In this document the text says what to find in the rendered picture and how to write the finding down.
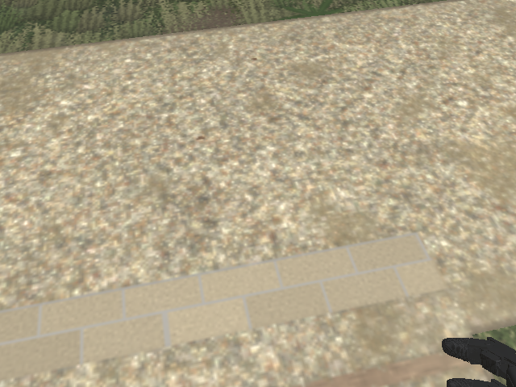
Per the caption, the right robot hand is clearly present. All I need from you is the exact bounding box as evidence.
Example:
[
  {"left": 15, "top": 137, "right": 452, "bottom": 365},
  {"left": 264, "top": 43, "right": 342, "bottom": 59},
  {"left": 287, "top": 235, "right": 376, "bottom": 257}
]
[{"left": 442, "top": 337, "right": 516, "bottom": 387}]

